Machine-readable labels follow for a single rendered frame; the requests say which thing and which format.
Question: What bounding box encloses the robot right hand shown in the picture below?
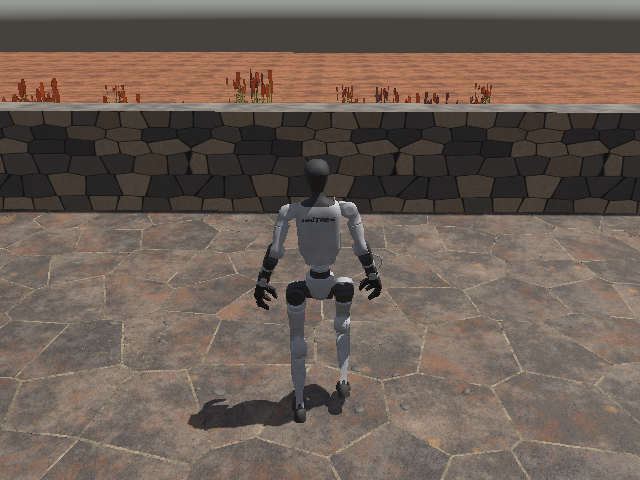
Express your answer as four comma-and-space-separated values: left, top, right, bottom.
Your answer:
359, 276, 382, 300

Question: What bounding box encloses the left robot upper arm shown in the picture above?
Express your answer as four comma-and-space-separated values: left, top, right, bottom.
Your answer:
269, 203, 297, 259

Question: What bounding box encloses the left robot shin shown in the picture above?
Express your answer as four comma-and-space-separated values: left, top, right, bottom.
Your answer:
290, 341, 306, 409

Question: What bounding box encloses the right robot forearm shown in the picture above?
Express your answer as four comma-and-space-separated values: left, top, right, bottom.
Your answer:
358, 240, 379, 280

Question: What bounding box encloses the robot right thigh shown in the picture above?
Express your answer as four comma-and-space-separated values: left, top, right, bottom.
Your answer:
333, 277, 354, 334

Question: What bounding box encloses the left robot forearm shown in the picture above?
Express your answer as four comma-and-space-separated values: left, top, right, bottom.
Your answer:
257, 243, 278, 287

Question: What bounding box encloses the right robot upper arm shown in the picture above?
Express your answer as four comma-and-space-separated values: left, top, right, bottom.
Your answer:
339, 201, 369, 256

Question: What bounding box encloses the robot left hand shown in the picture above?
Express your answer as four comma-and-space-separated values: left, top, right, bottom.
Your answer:
254, 284, 278, 310

